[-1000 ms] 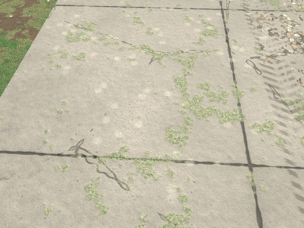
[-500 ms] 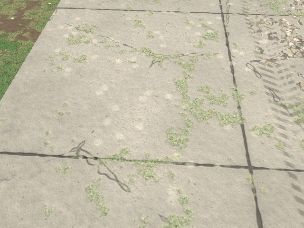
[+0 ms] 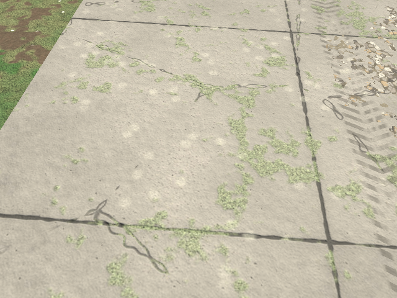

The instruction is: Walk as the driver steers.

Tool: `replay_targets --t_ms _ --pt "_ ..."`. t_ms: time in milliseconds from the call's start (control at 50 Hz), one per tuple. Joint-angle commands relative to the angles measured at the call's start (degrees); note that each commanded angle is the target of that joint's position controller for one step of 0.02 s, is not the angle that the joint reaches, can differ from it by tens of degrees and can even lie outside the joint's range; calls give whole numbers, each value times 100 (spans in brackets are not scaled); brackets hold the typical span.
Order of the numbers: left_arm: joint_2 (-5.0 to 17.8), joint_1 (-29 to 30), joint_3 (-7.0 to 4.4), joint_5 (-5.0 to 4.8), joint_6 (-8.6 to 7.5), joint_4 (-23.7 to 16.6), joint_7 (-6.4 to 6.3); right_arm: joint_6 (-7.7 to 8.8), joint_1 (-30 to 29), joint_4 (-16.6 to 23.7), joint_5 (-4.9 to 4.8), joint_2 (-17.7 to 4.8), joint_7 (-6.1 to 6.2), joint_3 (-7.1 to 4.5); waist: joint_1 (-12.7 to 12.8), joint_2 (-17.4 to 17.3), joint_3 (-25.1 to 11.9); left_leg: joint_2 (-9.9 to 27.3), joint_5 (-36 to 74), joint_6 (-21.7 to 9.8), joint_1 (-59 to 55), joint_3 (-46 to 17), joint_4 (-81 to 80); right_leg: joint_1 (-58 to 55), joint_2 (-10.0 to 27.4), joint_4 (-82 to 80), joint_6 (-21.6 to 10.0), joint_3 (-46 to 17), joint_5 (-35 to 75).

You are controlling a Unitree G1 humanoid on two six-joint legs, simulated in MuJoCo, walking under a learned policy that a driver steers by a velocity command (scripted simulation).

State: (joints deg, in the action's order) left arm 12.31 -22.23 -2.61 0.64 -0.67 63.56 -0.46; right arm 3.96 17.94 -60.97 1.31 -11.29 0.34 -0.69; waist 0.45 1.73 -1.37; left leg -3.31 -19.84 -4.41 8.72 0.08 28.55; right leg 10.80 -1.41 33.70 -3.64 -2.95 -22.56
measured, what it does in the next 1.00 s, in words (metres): walks ahead: right foot, then left foot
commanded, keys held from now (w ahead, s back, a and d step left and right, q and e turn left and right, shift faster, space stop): w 1.00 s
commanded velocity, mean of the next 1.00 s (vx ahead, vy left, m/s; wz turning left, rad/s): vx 0.47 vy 0.00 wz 0.00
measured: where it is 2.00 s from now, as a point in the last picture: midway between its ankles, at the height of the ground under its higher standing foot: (204, 175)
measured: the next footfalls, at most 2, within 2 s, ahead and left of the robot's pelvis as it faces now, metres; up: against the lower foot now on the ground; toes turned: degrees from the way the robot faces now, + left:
right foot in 0.34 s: +0.34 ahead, -0.08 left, +0.00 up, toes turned -3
left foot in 0.88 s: +0.65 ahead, +0.08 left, +0.00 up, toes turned +4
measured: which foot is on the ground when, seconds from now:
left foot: down 0.00-0.36, up 0.38-0.86, down 0.88-1.00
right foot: up 0.00-0.32, down 0.34-0.88, up 0.90-1.00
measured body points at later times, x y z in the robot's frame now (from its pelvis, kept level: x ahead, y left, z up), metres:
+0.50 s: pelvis +0.26 -0.03 +0.00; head +0.28 -0.03 +0.45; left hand +0.32 +0.23 -0.14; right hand +0.27 -0.27 -0.15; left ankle +0.17 +0.09 -0.64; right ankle +0.30 -0.08 -0.73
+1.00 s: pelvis +0.55 +0.02 +0.00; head +0.58 +0.02 +0.45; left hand +0.52 +0.26 -0.15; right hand +0.67 -0.23 -0.13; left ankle +0.61 +0.08 -0.73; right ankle +0.40 -0.09 -0.63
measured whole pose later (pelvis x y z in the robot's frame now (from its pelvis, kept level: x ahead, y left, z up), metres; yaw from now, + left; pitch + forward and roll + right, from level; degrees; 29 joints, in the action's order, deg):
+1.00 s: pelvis +0.55 +0.02 +0.00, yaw +0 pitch +0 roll +0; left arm 11.2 -21.4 -2.0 0.6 -4.5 59.7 -0.3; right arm 4.4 7.9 -53.8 1.5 -11.9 -0.7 -3.1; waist 1.6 1.0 3.8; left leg -2.9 -9.6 -5.7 18.6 6.5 27.9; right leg 15.7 -0.8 66.3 -5.4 0.5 -21.0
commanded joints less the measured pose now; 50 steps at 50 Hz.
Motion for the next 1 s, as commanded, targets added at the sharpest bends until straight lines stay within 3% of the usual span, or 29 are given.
replay_targets --t_ms 20,40,60,100,160,240,280,320,340,360,380,400,420,440,480,540,600,660,760,820,860,880,900,920,940,960,980,1000 --pt "597 1651 -83 191 -314 -1003 70 58 2091 -481 -8 -1074 77 -311 -873 -1139 1239 2345 -63 -1042 -2281 -3335 -1843 4083 29 2097 -148 458 -706" --pt "517 1431 -87 195 -350 -876 97 71 1817 -358 33 -831 69 -255 -644 -562 1104 2187 921 -987 -2231 -2844 -1623 4008 222 2540 -155 313 -455" --pt "394 1256 -69 134 -376 -792 144 85 1547 -256 69 -724 58 -226 -451 -447 922 2017 1399 -899 -2136 -2451 -1609 3860 329 2742 -133 281 -175" --pt "378 1381 -83 120 -345 -872 225 134 1260 -172 41 -568 58 -162 -268 -609 829 1692 2056 -754 -1883 -1779 -1767 3685 434 2738 -51 394 230" --pt "240 1891 -29 130 -250 -1158 275 183 1267 -196 -23 -475 72 -101 -206 -726 890 1373 3182 -667 -1386 -1116 -1890 3375 283 2232 66 764 733" --pt "112 2503 88 56 -188 -1545 274 220 1126 -185 -31 -650 97 -87 -157 -888 971 1241 4132 -547 -539 -619 -2022 1889 23 505 -39 1096 1387" --pt "382 2035 -5 35 -176 -1462 182 250 1096 -192 -60 -772 97 -101 102 -912 650 1363 5720 -431 -627 -479 -1420 943 -215 274 -245 1163 1498" --pt "653 620 -160 24 -232 -1007 89 223 949 -156 -78 -906 108 -129 745 -744 -92 1263 6257 -238 -673 -274 293 -550 -362 -257 -450 1059 1714" --pt "882 -134 -259 96 -266 -771 25 216 934 -116 -69 -885 84 -119 1018 -617 -459 1045 5106 -184 33 -191 1529 -1644 51 -405 -565 645 1405" --pt "1438 -753 -379 245 -291 -705 -5 196 1303 43 -105 -305 33 -8 885 454 -1146 451 1657 -59 1305 108 3651 -2804 1735 -666 -979 -1558 249" --pt "1478 -570 -381 134 -240 -715 77 165 1575 33 -155 -361 6 -88 649 838 -1464 -238 -891 -64 2295 -302 5134 -2814 2534 -1823 -1594 -4049 -117" --pt "1229 231 -332 -12 -248 -826 99 128 1084 186 -52 -607 9 -158 317 349 -499 254 -322 -151 2704 -478 5250 -1936 2314 -2067 -1485 -3470 -759" --pt "784 722 -219 -42 -300 -941 123 144 605 313 5 -623 -30 -167 241 -28 130 499 163 -174 2689 -394 4942 -1061 2092 -2229 -1359 -2655 -514" --pt "573 893 -157 3 -366 -922 129 138 457 339 13 -507 -52 -171 58 -180 446 676 358 -176 2462 -374 4617 -467 1817 -2369 -1200 -2062 155" --pt "312 781 -52 33 -467 -764 92 4 576 318 104 -333 -116 -165 -236 -80 486 842 400 -73 1926 -356 4110 142 1466 -2486 -993 -1250 1138" --pt "422 311 -49 16 -573 -573 66 -126 256 469 109 -259 -164 -183 -296 17 578 906 634 65 2165 -128 3578 159 1295 -2633 -989 -688 1919" --pt "473 -30 -32 -1 -565 -510 56 -167 -649 804 100 -318 -203 -192 -136 12 765 993 1280 218 2785 81 2781 -114 1160 -2817 -931 -386 2199" --pt "427 -328 7 -16 -562 -460 51 -141 -1413 1071 35 -221 -231 -142 60 48 797 864 1877 292 2738 301 1670 -358 1000 -2759 -767 -67 2899" --pt "475 -867 26 37 -540 -283 -20 -106 -2190 1356 -4 -234 -220 -112 325 151 782 607 2000 163 2707 504 686 -1325 1185 -2474 -724 16 3815" --pt "574 -781 7 93 -511 -250 -73 -41 -2087 1417 -2 -350 -185 -161 146 214 689 405 1386 -81 2323 548 325 -1806 1354 -1929 -695 89 5082" --pt "686 -642 -20 101 -489 -251 -82 24 -1071 1114 10 -536 -103 -271 -296 291 155 52 1039 -311 1081 655 15 -1837 1288 -735 -562 214 6372" --pt "685 -528 -12 56 -475 -287 -71 82 -98 808 70 -700 -46 -360 -721 185 -332 155 1340 -482 -214 529 -306 -1289 1112 367 -454 380 5890" --pt "484 -486 54 -6 -493 -503 -51 114 932 625 220 -1198 25 -502 -1038 -330 -1076 1457 925 -799 -1740 -868 -294 -52 823 2079 -358 580 3828" --pt "-38 -1241 117 -215 -470 -516 17 63 1031 584 224 -1570 -15 -603 -627 -1565 -1680 2932 797 -1712 -3050 -3698 -911 2002 -306 4126 -130 663 -751" --pt "581 -687 -44 -56 -437 -510 -19 -2 579 636 11 -1216 -71 -551 -588 -465 -1133 2555 332 -1485 -2488 -3571 -1195 2502 14 4410 -239 -47 -444" --pt "534 -164 -60 -33 -475 -712 8 15 -30 728 -41 -914 -91 -454 -386 -435 -314 2349 578 -1277 -1608 -2640 -1386 2616 246 4160 -253 -49 134" --pt "432 44 -53 -20 -489 -747 20 64 -293 734 -15 -632 -110 -383 -231 -232 61 2095 1221 -1112 -954 -2076 -1589 2420 419 3867 -233 -20 448" --pt "374 88 -71 62 -429 -739 41 107 -321 677 -18 -479 -90 -334 -78 -260 236 1854 1624 -938 -530 -1622 -1684 2189 534 3604 -190 -8 559"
